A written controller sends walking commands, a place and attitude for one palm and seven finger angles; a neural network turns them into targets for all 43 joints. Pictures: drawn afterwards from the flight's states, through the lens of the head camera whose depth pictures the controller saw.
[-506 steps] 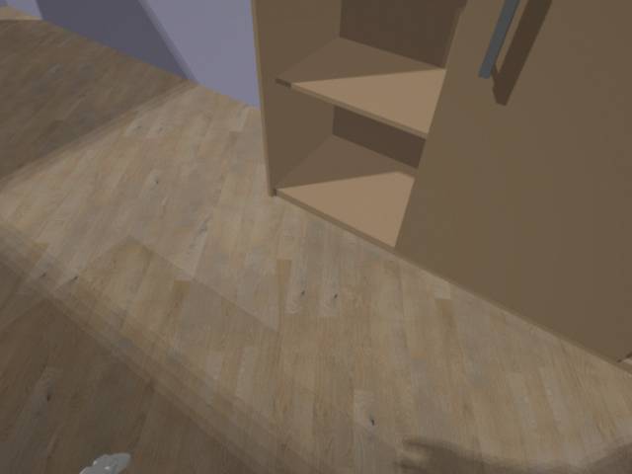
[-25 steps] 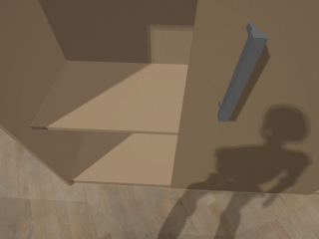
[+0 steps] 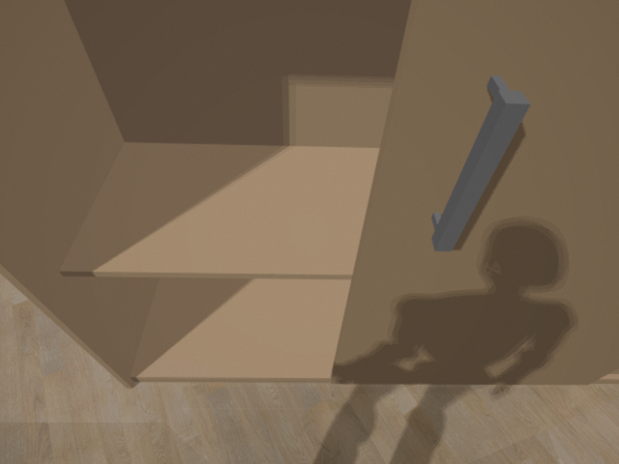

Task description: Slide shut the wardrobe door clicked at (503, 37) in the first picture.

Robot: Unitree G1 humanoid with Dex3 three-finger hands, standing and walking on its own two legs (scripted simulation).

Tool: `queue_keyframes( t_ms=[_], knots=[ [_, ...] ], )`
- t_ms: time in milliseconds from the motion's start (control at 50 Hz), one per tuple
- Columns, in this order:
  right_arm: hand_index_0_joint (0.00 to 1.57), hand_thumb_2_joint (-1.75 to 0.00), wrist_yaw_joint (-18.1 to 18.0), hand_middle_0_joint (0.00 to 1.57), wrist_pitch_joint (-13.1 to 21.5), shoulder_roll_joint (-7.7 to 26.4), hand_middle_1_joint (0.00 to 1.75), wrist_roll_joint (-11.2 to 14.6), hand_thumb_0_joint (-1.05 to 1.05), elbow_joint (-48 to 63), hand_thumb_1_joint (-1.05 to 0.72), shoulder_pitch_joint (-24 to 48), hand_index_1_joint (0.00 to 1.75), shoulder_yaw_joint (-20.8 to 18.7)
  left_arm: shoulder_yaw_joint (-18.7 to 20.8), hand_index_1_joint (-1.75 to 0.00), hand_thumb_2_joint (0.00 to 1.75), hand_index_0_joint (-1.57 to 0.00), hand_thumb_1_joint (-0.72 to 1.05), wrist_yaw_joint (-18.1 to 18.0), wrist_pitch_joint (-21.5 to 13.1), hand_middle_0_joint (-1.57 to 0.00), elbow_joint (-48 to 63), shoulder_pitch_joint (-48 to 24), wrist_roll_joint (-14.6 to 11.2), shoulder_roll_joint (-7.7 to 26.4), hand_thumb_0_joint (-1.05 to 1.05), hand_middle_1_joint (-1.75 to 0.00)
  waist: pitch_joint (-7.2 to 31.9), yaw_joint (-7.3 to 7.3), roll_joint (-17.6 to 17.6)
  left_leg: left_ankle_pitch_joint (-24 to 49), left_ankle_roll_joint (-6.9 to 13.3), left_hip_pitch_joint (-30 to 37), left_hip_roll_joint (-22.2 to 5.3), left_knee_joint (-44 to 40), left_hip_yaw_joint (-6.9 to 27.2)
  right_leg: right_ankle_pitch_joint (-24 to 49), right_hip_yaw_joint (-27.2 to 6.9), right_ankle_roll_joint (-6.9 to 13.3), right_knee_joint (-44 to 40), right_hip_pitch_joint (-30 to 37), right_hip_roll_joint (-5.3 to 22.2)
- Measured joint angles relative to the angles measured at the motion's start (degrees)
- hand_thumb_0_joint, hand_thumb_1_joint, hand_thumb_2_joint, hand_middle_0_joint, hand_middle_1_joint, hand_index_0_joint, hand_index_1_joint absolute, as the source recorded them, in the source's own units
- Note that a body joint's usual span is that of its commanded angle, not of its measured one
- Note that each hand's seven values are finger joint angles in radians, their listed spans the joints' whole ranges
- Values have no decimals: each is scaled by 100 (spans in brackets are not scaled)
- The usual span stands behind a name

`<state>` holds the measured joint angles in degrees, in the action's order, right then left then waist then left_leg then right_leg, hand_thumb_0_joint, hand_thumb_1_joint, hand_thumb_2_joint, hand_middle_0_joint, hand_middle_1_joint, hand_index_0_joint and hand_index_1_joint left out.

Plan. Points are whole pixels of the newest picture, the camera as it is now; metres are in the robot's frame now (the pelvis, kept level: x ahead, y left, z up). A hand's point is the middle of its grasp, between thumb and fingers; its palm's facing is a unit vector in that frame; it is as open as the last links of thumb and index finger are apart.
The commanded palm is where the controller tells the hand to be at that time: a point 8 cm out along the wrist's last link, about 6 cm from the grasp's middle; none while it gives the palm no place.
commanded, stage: come to a stop and stand still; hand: right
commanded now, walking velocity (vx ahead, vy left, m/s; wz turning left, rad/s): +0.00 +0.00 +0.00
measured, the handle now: (465, 174) +0.42 -0.17 +0.17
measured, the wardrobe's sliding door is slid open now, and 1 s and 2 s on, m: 0.62 0.62 0.62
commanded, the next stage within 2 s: look again from close up in 1.16 s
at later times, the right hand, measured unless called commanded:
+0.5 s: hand out of the picture +0.01 -0.21 -0.17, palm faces +0.01 +0.97 -0.23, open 7.4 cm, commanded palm none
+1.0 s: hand out of the picture -0.04 -0.21 -0.17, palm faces -0.01 +0.99 -0.16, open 7.4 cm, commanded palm none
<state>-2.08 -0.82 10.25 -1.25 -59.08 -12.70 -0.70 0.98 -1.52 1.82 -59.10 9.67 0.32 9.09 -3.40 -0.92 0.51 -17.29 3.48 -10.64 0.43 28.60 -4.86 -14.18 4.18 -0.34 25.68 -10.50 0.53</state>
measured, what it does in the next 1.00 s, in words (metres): shifts its weight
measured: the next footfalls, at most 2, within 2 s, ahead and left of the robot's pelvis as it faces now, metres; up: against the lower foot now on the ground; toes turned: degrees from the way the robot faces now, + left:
none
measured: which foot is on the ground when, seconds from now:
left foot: down 0.00-1.00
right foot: down 0.00-1.00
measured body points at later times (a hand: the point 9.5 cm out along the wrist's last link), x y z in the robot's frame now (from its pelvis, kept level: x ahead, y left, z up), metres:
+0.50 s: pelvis -0.01 -0.03 +0.00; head +0.00 -0.02 +0.45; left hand +0.00 +0.19 -0.16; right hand +0.01 -0.26 -0.15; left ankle -0.02 +0.07 -0.74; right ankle +0.00 -0.12 -0.74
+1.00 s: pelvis -0.02 -0.06 +0.00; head -0.01 -0.06 +0.45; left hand -0.04 +0.15 -0.16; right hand -0.04 -0.27 -0.16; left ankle -0.02 +0.07 -0.74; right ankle +0.00 -0.12 -0.74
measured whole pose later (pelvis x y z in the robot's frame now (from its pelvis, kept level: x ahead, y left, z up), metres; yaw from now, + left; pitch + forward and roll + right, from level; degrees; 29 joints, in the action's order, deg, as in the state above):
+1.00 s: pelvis -0.02 -0.06 +0.00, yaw +2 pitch -1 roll +0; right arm -2.6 0.7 6.2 -1.3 -62.7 -20.4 1.4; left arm 0.3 -1.0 -1.1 -65.3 17.2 0.2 7.4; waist -1.6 0.0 -0.1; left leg -13.8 -1.6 -12.1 -3.0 26.8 -1.7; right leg -12.5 7.3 5.1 24.3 -11.6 -2.9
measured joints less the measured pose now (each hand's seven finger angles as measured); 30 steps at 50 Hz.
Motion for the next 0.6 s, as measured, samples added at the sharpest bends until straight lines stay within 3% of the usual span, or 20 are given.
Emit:
queue_keyframes(
  t_ms=[180,360,600],
  knots=[
    [20,-90,39,20,77,-28,30,28,1,-181,-91,-226,30,70,-108,-30,90,-20,92,20,-101,-20,-284,375,9,57,0,-30,68,15,-2,292,-47,153,30,-471,14,236,14,35,-396,126,1],
    [20,-90,0,20,179,-125,30,50,1,-85,-90,-381,30,116,67,-30,90,-20,91,12,-180,-20,30,722,76,208,1,-30,107,257,-238,40,-143,-145,-87,81,-79,-107,-76,183,391,-329,-71],
    [20,-90,-59,20,156,-154,30,31,1,-29,-92,-345,30,115,-32,-30,89,-20,93,22,-244,-20,-245,675,44,-20,1,-30,148,142,-156,125,-341,-159,-228,107,139,-36,142,374,257,-209,-210]
  ],
)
